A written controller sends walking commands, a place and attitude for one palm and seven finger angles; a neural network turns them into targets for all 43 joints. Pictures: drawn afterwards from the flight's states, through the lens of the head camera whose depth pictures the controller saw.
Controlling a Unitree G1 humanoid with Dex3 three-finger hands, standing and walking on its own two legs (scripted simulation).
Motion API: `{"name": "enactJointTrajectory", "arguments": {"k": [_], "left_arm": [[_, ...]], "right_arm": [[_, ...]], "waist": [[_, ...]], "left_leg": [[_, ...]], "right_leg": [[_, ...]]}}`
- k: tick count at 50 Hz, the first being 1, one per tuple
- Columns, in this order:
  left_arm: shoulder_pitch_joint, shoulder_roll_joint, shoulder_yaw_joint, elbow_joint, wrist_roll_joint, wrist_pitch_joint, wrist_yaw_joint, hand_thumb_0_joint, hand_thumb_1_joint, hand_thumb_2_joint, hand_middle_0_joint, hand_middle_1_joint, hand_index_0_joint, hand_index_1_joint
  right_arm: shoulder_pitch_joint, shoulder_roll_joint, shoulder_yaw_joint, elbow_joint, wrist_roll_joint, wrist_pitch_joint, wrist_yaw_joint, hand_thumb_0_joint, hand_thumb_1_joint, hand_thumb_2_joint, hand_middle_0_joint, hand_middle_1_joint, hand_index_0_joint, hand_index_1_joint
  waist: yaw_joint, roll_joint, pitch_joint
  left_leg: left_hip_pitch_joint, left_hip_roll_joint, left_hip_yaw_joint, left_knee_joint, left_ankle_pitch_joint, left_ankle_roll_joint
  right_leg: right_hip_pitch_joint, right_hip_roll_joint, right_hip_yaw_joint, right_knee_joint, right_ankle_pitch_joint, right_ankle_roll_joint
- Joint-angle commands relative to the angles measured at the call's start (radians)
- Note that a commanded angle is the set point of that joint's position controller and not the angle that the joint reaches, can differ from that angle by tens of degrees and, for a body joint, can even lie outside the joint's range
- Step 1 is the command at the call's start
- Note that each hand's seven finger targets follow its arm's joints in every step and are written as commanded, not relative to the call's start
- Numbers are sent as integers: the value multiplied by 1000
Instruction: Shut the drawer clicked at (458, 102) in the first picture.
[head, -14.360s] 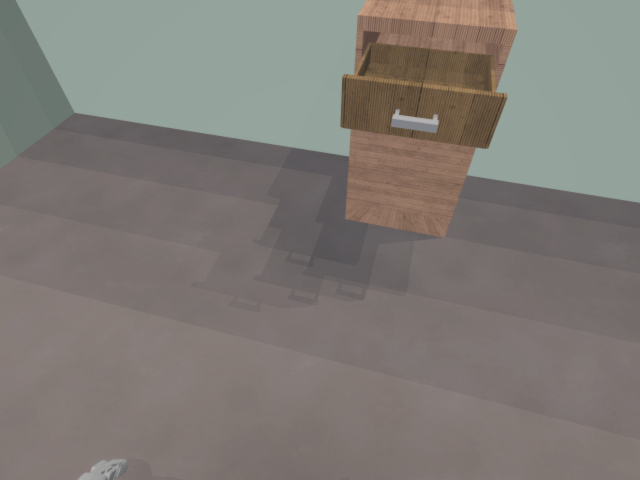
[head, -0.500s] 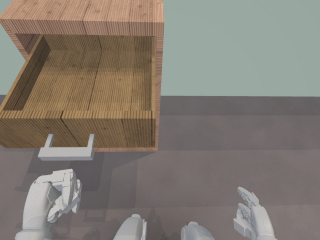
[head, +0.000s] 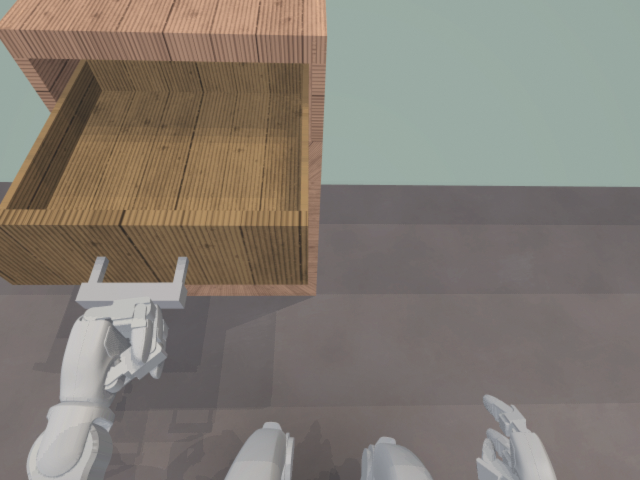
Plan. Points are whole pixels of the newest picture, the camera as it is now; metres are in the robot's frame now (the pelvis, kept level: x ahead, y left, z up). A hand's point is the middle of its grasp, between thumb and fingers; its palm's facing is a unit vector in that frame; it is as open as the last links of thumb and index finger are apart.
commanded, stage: push the drawer shut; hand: left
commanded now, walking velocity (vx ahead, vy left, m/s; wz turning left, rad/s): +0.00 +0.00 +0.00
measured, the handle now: (137, 280) +0.33 +0.24 +0.05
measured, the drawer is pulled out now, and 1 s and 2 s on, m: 0.28 0.16 0.03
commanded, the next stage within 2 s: none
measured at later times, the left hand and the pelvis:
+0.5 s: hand (162, 286) +0.32 +0.21 +0.04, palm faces +0.04 -1.00 -0.04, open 2.8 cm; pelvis -0.02 +0.01 +0.01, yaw +0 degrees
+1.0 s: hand (170, 245) +0.38 +0.22 +0.04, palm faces +0.05 -1.00 -0.03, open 2.7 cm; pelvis -0.01 +0.02 +0.01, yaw -1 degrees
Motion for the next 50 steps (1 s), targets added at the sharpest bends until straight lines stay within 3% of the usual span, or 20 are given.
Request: {"name": "enactJointTrajectory", "arguments": {"k": [1,3,8,12,15,21,24,27,29,31,37,41,43,44,45,50], "left_arm": [[-325,152,81,-167,-25,-54,11,0,900,900,-1400,-1600,-1400,-1600],[-380,156,74,-142,-26,-48,2,0,900,900,-1400,-1600,-1400,-1600],[-497,197,112,-43,-39,-24,-10,0,900,900,-1400,-1600,-1400,-1600],[-595,210,106,-1,-38,-12,-10,0,900,900,-1400,-1600,-1400,-1600],[-659,214,111,47,-35,-8,-8,0,900,900,-1400,-1600,-1400,-1600],[-727,235,134,148,-26,-10,-6,0,900,900,-1400,-1600,-1400,-1600],[-734,225,130,150,-19,-21,-3,0,900,900,-1400,-1600,-1400,-1600],[-755,261,167,212,-18,-27,3,0,900,900,-1400,-1600,-1400,-1600],[-781,252,159,222,-13,-39,0,0,900,900,-1400,-1600,-1400,-1600],[-812,274,176,249,-9,-44,1,0,900,900,-1400,-1600,-1400,-1600],[-871,280,181,304,-5,-58,-2,0,900,900,-1400,-1600,-1400,-1600],[-966,248,137,328,11,-62,2,0,900,900,-1400,-1600,-1400,-1600],[-1004,265,149,339,17,-68,8,0,900,900,-1400,-1600,-1400,-1600],[-1018,241,124,340,18,-71,7,0,900,900,-1400,-1600,-1400,-1600],[-1022,246,129,362,22,-70,10,0,900,900,-1400,-1600,-1400,-1600],[-1138,244,112,413,39,-84,22,0,900,900,-1400,-1600,-1400,-1600]], "right_arm": [[-37,-134,-56,-117,9,-61,-23,0,-900,-900,200,300,200,300],[-39,-136,-52,-106,11,-63,-29,0,-900,-900,200,300,200,300],[-40,-139,-44,-83,16,-62,-40,0,-900,-900,200,300,200,300],[-43,-142,-39,-81,19,-65,-43,0,-900,-900,200,300,200,300],[-36,-141,-38,-73,19,-62,-44,0,-900,-900,200,300,200,300],[-18,-146,-39,-67,16,-51,-37,0,-900,-900,200,300,200,300],[-7,-146,-43,-67,13,-44,-31,0,-900,-900,200,300,200,300],[7,-154,-44,-58,9,-33,-29,0,-900,-900,200,300,200,300],[7,-151,-45,-59,10,-25,-25,0,-900,-900,200,300,200,300],[16,-155,-47,-53,10,-16,-25,0,-900,-900,200,300,200,300],[39,-160,-51,-38,6,3,-22,0,-900,-900,200,300,200,300],[56,-164,-53,-25,5,13,-20,0,-900,-900,200,300,200,300],[65,-167,-55,-17,4,17,-20,0,-900,-900,200,300,200,300],[65,-164,-55,-17,3,18,-18,0,-900,-900,200,300,200,300],[69,-167,-55,-12,3,21,-17,0,-900,-900,200,300,200,300],[79,-169,-53,-2,1,33,-14,0,-900,-900,200,300,200,300]], "waist": [[-61,21,-253],[-65,34,-253],[-70,2,-254],[-70,51,-253],[-70,29,-269],[-61,28,-270],[-52,62,-310],[-59,-9,-284],[-58,32,-288],[-62,15,-287],[-71,43,-308],[-93,60,-329],[-93,63,-350],[-95,81,-346],[-95,60,-340],[-109,73,-340]], "left_leg": [[165,-4,-32,-169,147,9],[173,-2,-36,-177,131,9],[148,0,-32,-178,95,11],[166,-2,-32,-196,70,8],[175,-1,-31,-200,78,8],[187,0,-33,-220,101,3],[237,1,-37,-234,154,0],[198,4,-39,-231,149,4],[213,3,-34,-238,148,-1],[213,5,-35,-241,153,-1],[251,10,-45,-242,191,-5],[316,17,-63,-251,209,-13],[340,20,-68,-247,239,-15],[350,18,-69,-248,236,-18],[351,21,-77,-256,221,-21],[366,21,-88,-260,198,-21]], "right_leg": [[137,5,126,-205,114,33],[128,5,124,-205,103,32],[146,4,142,-226,59,35],[141,2,143,-234,45,31],[150,1,145,-237,50,34],[160,0,136,-237,76,32],[166,1,124,-226,132,28],[175,5,123,-228,127,31],[164,2,124,-226,128,30],[166,3,123,-226,133,30],[137,8,112,-212,168,27],[91,8,99,-205,179,27],[82,9,97,-199,196,25],[74,8,98,-202,194,25],[67,8,92,-201,184,25],[40,8,93,-200,174,23]]}}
